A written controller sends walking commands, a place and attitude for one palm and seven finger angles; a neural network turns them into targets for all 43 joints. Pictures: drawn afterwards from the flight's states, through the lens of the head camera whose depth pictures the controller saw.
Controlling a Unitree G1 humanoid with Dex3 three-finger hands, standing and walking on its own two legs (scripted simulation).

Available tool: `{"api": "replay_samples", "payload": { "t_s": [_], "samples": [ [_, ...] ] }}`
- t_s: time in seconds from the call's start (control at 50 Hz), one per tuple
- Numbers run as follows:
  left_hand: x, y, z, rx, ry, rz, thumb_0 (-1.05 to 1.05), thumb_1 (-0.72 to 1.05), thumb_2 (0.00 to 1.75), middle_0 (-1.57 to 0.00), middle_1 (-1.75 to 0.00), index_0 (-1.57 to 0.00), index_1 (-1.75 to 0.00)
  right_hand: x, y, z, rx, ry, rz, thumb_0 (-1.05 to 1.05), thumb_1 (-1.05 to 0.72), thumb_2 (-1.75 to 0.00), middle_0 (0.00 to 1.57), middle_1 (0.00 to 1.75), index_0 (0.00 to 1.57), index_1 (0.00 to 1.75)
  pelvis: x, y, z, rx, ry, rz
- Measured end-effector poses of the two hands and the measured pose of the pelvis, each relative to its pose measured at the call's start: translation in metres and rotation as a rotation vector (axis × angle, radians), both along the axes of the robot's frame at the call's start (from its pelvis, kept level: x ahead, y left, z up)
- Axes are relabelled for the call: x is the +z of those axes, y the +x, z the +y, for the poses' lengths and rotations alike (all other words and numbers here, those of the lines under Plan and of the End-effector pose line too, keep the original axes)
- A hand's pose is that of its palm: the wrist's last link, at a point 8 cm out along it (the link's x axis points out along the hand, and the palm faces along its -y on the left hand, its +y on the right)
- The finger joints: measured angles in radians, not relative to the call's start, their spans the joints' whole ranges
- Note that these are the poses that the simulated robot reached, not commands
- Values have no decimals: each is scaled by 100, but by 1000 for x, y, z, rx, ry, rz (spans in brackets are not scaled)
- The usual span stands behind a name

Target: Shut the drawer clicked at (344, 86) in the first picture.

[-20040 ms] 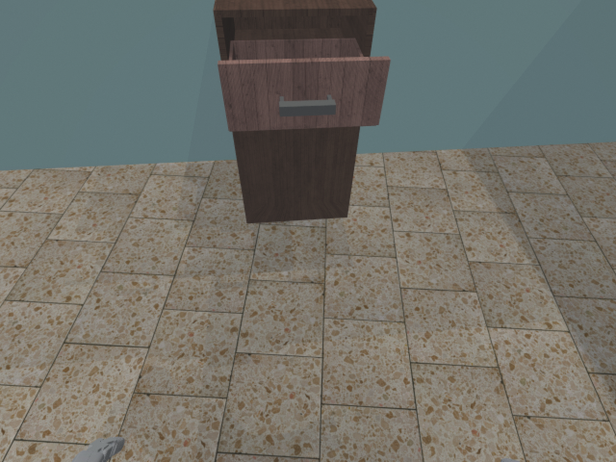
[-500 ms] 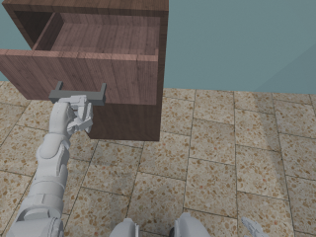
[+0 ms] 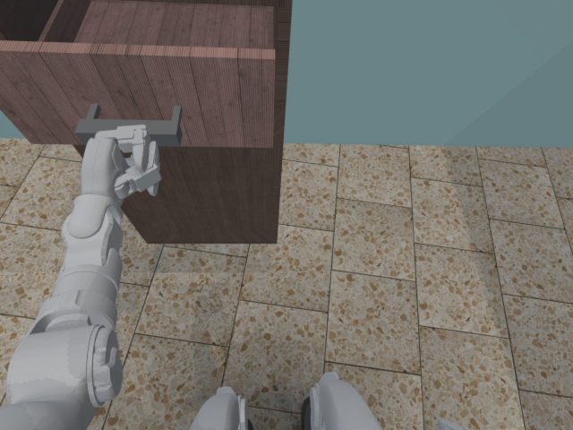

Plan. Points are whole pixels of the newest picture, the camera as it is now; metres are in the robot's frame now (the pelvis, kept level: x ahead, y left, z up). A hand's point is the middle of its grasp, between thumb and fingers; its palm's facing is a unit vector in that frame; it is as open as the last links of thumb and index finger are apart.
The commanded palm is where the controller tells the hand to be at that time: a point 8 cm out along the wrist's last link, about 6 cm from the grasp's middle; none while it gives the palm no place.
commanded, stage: push the drawer shut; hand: left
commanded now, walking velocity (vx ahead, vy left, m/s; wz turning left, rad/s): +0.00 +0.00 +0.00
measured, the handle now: (133, 121) +0.54 +0.20 +0.06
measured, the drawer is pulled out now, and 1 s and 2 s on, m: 0.11 0.00 0.00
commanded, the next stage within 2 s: pull the fist back off the drawer in 1.32 s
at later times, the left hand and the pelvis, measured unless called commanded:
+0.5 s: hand (159, 134) +0.52 +0.16 +0.06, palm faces -0.03 -1.00 -0.02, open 3.4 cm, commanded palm +0.50 +0.21 +0.06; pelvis +0.00 +0.00 -0.01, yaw -1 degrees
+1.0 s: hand (165, 107) +0.57 +0.16 +0.06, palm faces -0.03 -1.00 -0.03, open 3.4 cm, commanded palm +0.57 +0.19 +0.06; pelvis +0.00 +0.00 -0.02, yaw -1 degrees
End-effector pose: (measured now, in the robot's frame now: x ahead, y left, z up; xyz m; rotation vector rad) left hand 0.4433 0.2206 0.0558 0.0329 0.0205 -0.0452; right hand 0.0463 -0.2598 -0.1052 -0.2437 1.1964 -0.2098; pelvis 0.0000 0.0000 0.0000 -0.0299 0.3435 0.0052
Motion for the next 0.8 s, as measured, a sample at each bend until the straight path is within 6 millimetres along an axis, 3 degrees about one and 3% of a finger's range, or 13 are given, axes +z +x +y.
{"api": "replay_samples", "payload": {
  "t_s": [0.34, 0.8],
  "samples": [
    [0, 40, -2, 12, -4, 4, 5, 77, 87, -140, -160, -140, -160, -3, -37, -1, -44, -14, 118, 0, -91, -89, 20, 30, 20, 30, -6, -1, 0, -5, -10, 47],
    [5, 86, -7, 30, 0, 14, 9, 79, 88, -140, -160, -140, -160, -1, -70, 4, -74, -24, 234, 0, -91, -89, 20, 30, 20, 30, -13, 0, 2, -1, -30, 102]
  ]
}}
